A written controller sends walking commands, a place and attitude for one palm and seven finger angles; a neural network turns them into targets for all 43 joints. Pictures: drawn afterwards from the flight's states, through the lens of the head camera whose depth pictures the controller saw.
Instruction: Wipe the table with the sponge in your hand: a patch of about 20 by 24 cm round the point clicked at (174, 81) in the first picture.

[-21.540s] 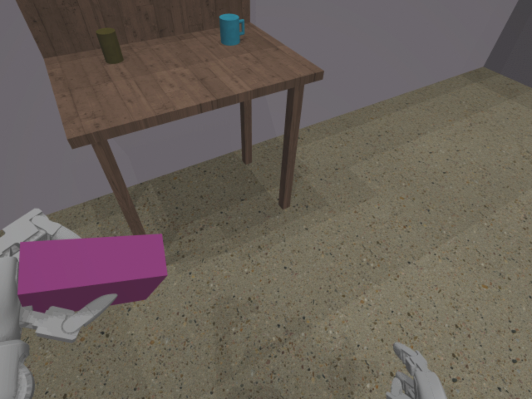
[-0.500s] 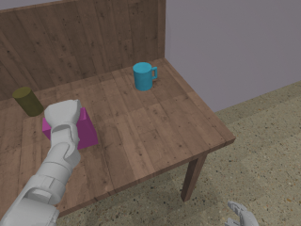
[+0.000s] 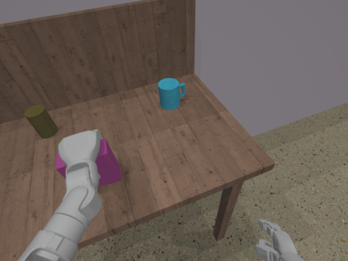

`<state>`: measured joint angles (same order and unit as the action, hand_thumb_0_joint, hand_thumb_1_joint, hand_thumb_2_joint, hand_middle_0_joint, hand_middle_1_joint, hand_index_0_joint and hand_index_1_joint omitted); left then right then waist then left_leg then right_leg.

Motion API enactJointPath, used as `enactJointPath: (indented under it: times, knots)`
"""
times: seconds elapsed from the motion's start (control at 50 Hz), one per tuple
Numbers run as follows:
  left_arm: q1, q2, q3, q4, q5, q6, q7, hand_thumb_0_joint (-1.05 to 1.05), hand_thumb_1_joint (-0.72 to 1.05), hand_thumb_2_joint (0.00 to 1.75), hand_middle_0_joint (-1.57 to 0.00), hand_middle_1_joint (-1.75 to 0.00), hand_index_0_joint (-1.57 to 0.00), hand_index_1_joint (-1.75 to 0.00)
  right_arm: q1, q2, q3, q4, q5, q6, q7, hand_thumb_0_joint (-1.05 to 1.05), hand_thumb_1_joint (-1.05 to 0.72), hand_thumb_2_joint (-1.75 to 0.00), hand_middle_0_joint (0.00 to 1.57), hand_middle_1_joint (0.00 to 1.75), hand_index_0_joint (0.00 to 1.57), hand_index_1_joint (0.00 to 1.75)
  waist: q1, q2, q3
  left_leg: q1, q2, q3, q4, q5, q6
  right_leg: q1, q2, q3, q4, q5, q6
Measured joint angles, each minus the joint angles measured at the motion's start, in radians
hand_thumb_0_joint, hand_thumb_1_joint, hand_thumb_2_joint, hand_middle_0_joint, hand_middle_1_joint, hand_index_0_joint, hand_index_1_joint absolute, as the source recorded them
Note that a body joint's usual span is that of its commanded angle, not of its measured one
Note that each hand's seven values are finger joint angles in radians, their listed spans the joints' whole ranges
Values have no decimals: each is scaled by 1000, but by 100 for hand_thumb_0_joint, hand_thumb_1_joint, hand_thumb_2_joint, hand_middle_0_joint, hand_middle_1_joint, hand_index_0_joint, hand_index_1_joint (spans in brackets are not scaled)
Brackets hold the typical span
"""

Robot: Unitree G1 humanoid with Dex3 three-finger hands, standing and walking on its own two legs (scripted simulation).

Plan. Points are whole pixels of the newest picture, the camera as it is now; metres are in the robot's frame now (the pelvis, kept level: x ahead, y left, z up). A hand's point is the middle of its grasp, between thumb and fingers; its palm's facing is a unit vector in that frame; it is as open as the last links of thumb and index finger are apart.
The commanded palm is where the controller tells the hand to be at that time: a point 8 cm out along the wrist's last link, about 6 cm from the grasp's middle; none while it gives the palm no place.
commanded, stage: wipe back along the middle lane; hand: left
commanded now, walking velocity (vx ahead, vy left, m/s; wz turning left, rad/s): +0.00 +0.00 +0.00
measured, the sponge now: (95, 171) +0.33 +0.25 +0.01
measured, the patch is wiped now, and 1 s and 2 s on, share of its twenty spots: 0.60 0.70 0.85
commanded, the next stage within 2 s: slide across to the third lane in 0.48 s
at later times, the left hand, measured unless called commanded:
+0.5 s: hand (95, 177) +0.28 +0.22 +0.06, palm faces +0.06 -0.06 -1.00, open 9.0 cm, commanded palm +0.23 +0.20 +0.10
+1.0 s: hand (104, 180) +0.28 +0.20 +0.06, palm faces +0.00 -0.04 -1.00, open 9.0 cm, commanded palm +0.26 +0.16 +0.11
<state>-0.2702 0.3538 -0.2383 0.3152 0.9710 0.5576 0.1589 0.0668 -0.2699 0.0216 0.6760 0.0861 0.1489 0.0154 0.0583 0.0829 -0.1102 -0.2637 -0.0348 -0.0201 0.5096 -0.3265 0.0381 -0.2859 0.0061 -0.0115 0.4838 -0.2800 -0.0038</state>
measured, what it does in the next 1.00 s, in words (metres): stands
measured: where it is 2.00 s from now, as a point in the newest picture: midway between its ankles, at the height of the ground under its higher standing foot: outside the picture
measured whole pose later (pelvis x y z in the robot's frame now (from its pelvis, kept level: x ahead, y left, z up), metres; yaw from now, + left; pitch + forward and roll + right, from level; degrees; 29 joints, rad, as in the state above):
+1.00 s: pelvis -0.03 -0.03 +0.00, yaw +1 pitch +0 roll +0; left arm -0.23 0.30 -0.36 0.26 0.96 0.60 0.14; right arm 0.02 -0.26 0.02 0.70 0.09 0.10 0.01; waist 0.09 0.10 -0.08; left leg -0.21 -0.02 -0.03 0.50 -0.29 0.01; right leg -0.25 0.02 -0.02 0.51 -0.27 -0.04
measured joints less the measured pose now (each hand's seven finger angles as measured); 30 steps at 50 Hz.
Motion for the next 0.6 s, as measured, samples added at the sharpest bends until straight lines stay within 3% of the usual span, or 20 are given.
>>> enactJointPath:
  times: [0.6]
  knots:
    - [173, -37, -41, -196, 11, 53, 0, 5, -40, 109, -75, -149, -79, -150, -54, 8, 10, -18, 6, -2, 17, 1, -91, -90, 20, 30, 20, 30, 21, 8, 13, 45, 13, 8, 6, 8, -20, 25, 13, 6, 40, -5, -22]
